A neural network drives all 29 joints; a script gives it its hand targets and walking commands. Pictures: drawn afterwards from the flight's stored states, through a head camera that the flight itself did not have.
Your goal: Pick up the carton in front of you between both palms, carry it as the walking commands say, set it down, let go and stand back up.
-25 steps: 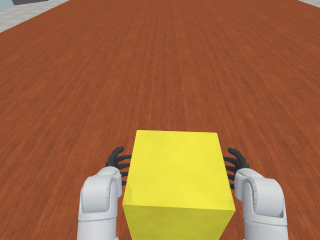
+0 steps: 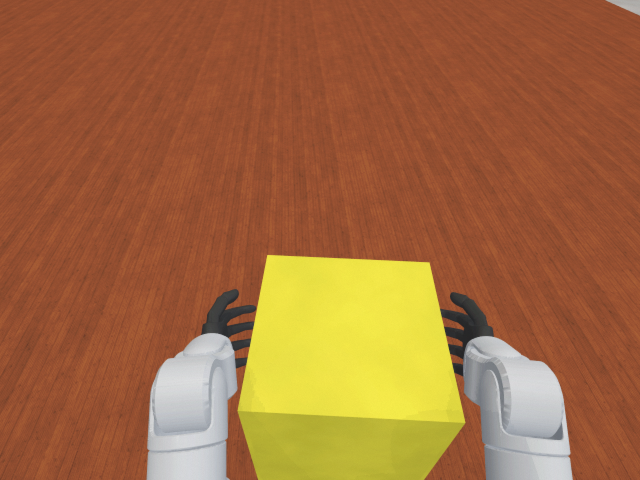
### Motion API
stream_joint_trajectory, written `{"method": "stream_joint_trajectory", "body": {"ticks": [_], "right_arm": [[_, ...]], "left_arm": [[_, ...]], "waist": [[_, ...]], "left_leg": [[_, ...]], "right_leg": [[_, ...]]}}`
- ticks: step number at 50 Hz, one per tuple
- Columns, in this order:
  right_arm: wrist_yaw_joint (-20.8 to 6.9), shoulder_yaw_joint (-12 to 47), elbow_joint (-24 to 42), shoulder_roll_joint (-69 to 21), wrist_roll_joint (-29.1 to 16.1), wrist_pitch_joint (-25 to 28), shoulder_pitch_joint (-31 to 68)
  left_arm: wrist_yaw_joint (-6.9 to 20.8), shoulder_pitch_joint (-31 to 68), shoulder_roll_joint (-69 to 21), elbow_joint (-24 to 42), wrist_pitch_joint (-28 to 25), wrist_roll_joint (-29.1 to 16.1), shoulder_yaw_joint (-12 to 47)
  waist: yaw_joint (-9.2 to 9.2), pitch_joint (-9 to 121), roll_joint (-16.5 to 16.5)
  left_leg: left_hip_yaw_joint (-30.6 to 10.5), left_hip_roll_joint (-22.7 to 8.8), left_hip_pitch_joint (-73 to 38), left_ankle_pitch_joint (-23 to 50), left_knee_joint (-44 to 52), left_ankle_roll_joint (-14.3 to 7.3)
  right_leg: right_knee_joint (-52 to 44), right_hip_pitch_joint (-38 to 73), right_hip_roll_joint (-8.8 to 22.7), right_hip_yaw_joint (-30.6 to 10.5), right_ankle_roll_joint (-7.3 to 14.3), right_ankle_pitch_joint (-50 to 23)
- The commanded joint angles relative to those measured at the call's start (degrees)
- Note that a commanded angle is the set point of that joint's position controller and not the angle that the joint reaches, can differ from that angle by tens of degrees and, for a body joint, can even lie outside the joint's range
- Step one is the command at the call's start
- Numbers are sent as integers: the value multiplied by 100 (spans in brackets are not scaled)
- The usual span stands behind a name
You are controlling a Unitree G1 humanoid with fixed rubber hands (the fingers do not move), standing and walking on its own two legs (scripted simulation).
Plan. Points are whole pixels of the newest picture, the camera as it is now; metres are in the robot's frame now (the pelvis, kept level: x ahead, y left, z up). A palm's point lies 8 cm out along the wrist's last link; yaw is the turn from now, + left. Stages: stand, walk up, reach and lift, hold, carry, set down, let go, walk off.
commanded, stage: carry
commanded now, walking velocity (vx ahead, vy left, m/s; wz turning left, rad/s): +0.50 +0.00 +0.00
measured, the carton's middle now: (342, 377) +0.28 +0.00 -0.02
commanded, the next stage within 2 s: none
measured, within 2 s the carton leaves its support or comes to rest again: neither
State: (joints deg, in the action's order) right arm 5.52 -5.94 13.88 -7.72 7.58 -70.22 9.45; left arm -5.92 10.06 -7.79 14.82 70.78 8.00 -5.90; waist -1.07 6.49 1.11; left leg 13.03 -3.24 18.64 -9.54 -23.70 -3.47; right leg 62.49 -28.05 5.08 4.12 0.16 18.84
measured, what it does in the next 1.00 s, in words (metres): walks ahead: right foot, then left foot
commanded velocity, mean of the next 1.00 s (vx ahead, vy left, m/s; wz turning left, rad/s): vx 0.50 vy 0.00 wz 0.00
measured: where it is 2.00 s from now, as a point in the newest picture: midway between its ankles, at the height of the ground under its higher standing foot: (322, 305)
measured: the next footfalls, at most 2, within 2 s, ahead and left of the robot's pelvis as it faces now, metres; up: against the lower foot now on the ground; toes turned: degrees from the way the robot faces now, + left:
right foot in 0.32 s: +0.39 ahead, -0.13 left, +0.00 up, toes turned -9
left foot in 0.80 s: +0.73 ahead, +0.10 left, +0.00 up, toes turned +12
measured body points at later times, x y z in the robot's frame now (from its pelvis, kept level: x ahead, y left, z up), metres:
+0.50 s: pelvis +0.32 -0.05 +0.00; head +0.34 -0.07 +0.45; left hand +0.59 +0.12 +0.06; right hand +0.61 -0.18 +0.05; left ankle +0.26 +0.09 -0.66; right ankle +0.35 -0.13 -0.74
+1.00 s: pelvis +0.66 +0.02 +0.00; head +0.68 +0.04 +0.45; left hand +0.95 +0.17 +0.06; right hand +0.94 -0.14 +0.06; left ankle +0.69 +0.09 -0.74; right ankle +0.60 -0.13 -0.65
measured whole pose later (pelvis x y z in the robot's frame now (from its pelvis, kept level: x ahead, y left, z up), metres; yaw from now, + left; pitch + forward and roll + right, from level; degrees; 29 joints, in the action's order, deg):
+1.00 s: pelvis +0.66 +0.02 +0.00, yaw +0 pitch +4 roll -1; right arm 6.3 -6.0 16.2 -7.9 7.5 -70.0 10.6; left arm -6.2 11.0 -7.9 17.0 70.0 8.0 -5.8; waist -0.9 2.2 0.8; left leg 12.5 -2.1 16.7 -8.8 -21.1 -4.3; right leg 62.9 -28.8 5.2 3.6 0.6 16.5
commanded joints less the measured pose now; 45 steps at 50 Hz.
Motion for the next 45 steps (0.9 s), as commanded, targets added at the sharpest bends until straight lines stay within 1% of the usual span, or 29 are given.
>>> {"method": "stream_joint_trajectory", "body": {"ticks": [1, 3, 6, 9, 12, 14, 15, 16, 17, 18, 19, 20, 21, 22, 23, 25, 26, 28, 30, 36, 37, 38, 39, 40, 41, 42, 43, 44, 45], "right_arm": [[-1660, 4081, 815, -5629, -2744, 195, 3047], [-1679, 4096, 899, -5514, -2767, 206, 2921], [-1661, 4074, 1028, -5262, -2726, 158, 2774], [-1616, 3976, 960, -5022, -2582, 54, 2534], [-1576, 3902, 824, -4872, -2450, -44, 2457], [-1562, 3904, 753, -4832, -2421, -97, 2543], [-1555, 3922, 730, -4814, -2408, -124, 2568], [-1551, 3934, 720, -4750, -2401, -148, 2625], [-1543, 4032, 853, -4842, -2485, -205, 2899], [-1559, 4043, 810, -4896, -2501, -206, 2944], [-1567, 4094, 723, -5127, -2532, -142, 3028], [-1578, 4107, 751, -5319, -2552, -64, 3092], [-1577, 4145, 766, -5449, -2552, 9, 3116], [-1564, 4188, 800, -5552, -2543, 73, 3119], [-1545, 4218, 787, -5702, -2549, 121, 3112], [-1489, 4238, 810, -5769, -2497, 216, 2910], [-1462, 4241, 846, -5763, -2462, 246, 2834], [-1424, 4244, 907, -5704, -2417, 267, 2716], [-1403, 4246, 996, -5586, -2414, 250, 2655], [-1429, 4159, 1075, -5051, -2478, -14, 2622], [-1446, 4132, 1044, -4992, -2492, -58, 2637], [-1462, 4095, 999, -4944, -2497, -94, 2648], [-1479, 4044, 920, -4932, -2484, -117, 2640], [-1496, 3977, 824, -4897, -2464, -134, 2584], [-1510, 3929, 782, -4886, -2454, -155, 2542], [-1542, 3858, 581, -4870, -2372, -103, 2632], [-1564, 3904, 519, -5099, -2480, -78, 2562], [-1582, 3914, 606, -5257, -2525, -37, 2707], [-1598, 3951, 617, -5473, -2559, 11, 2799]], "left_arm": [[1489, 2807, -5836, 544, -260, -2527, 4198], [1424, 2657, -5760, 631, -294, -2451, 4196], [1370, 2489, -5546, 772, -250, -2411, 4167], [1384, 2365, -5301, 776, -119, -2407, 4123], [1449, 2401, -5127, 701, 14, -2449, 4070], [1494, 2399, -5066, 586, 76, -2458, 3999], [1515, 2362, -5059, 489, 94, -2458, 3946], [1533, 2298, -5045, 379, 103, -2455, 3891], [1552, 2332, -4992, 176, 58, -2362, 3795], [1566, 2256, -5182, 77, 20, -2409, 3821], [1586, 2428, -5344, 245, -18, -2486, 3858], [1606, 2531, -5586, 288, -72, -2557, 3909], [1624, 2668, -5756, 410, -133, -2605, 3979], [1643, 2783, -5862, 491, -188, -2638, 4032], [1654, 2827, -5902, 538, -225, -2675, 4041], [1684, 2719, -5892, 625, -272, -2745, 4085], [1698, 2653, -5857, 654, -288, -2757, 4095], [1708, 2545, -5747, 714, -301, -2751, 4100], [1694, 2482, -5581, 823, -284, -2726, 4084], [1584, 2263, -5056, 795, -64, -2489, 3904], [1572, 2269, -5007, 757, -26, -2457, 3888], [1564, 2291, -4968, 724, 9, -2440, 3883], [1560, 2362, -4944, 704, 41, -2445, 3888], [1557, 2422, -4913, 703, 73, -2452, 3909], [1561, 2558, -4852, 691, 96, -2463, 3921], [1550, 2719, -4983, 818, 151, -2548, 4022], [1562, 2749, -5018, 720, 124, -2511, 4022], [1577, 2809, -5263, 606, 67, -2535, 4073], [1597, 2865, -5480, 584, -7, -2560, 4095]], "waist": [[46, 1455, -857], [31, 1327, -856], [14, 1103, -833], [-13, 851, -918], [-12, 582, -1041], [67, 677, -990], [137, 961, -756], [261, 1388, -314], [293, 1929, 1254], [303, 1754, 1838], [240, 1689, 1353], [224, 1750, 767], [198, 1621, 239], [176, 1586, 250], [172, 1601, 408], [169, 1509, 579], [167, 1410, 622], [169, 1208, 592], [178, 1040, 575], [209, 469, 746], [203, 444, 774], [185, 545, 807], [114, 774, 723], [20, 1168, 465], [-111, 1533, -173], [-50, 1988, -1853], [-19, 1808, -1780], [-26, 1753, -1376], [-21, 1744, -747]], "left_leg": [[-1670, -1480, -1869, -267, 1466, -332], [-1434, -1426, -2012, -91, 1589, -427], [-1004, -1233, -2187, 703, 1514, -383], [-686, -1136, -2296, 1272, 1415, -294], [-519, -1116, -2412, 1612, 1165, -149], [-243, -1035, -2247, 2193, 385, -3], [20, -832, -1831, 2393, -499, 137], [18, -679, -959, 1565, -1685, 309], [-98, -34, 729, 269, -3574, 637], [-626, 382, 2034, -1798, -4469, 615], [-1125, -3, 2275, -1818, -4979, 425], [-1258, -216, 2244, -1615, -5028, 312], [-1334, -410, 2088, -1252, -4679, 272], [-1355, -511, 1882, -952, -4261, 278], [-1230, -484, 1699, -725, -4013, 302], [-1039, -435, 1714, -425, -3491, 380], [-952, -436, 1826, -275, -3182, 429], [-791, -416, 2006, 42, -2484, 509], [-618, -331, 1981, 332, -1800, 528], [-227, -59, 1518, 995, -540, 288], [-181, -31, 1282, 990, -408, 227], [-67, 83, 841, 868, -316, 180], [197, 306, 46, 780, -77, 176], [323, 452, -1146, 397, -78, 180], [-1030, -529, -2201, -312, 124, 105], [-3854, -2016, -3590, -990, 702, -800], [-4357, -2140, -3560, -21, 1145, -936], [-3529, -1953, -3352, 828, 904, -832], [-2990, -1804, -3048, 1339, 732, -667]], "right_leg": [[-606, -885, 256, -127, -35, -590], [-1301, -1032, 254, 24, -118, -881], [-2319, -929, 136, 301, -148, -1337], [-2971, -690, -4, 571, -73, -1679], [-3436, -347, -62, 711, 71, -1757], [-3745, 526, -288, 1023, 157, -1501], [-3811, 1560, -522, 1246, 174, -1132], [-3779, 2798, 9, 499, 219, -711], [-4364, 4126, 1553, -2225, 1003, 81], [-5010, 4448, 1960, -3461, 1335, -686], [-4800, 4352, 1874, -2797, 1271, -1462], [-4617, 4052, 1750, -2328, 1143, -1928], [-4671, 3555, 1604, -1853, 925, -1985], [-4833, 3232, 1503, -1445, 745, -1744], [-4974, 3054, 1400, -1126, 674, -1501], [-5227, 2973, 1267, -734, 692, -1092], [-5336, 3025, 1240, -603, 736, -1093], [-5408, 3200, 1153, -357, 794, -1460], [-5324, 3327, 1016, -68, 764, -1992], [-5113, 3584, 907, 396, 589, -3056], [-4947, 3615, 907, 468, 526, -3348], [-4598, 3599, 879, 578, 443, -3909], [-3894, 3428, 740, 854, 303, -4268], [-2864, 2885, 508, 1066, 163, -4062], [-1497, 1921, 360, 979, 5, -2571], [244, -40, -412, 663, -243, -682], [1003, -861, -516, -47, -115, 813], [1304, -974, -205, -350, 48, 709], [1190, -996, 20, -441, 126, 406]]}}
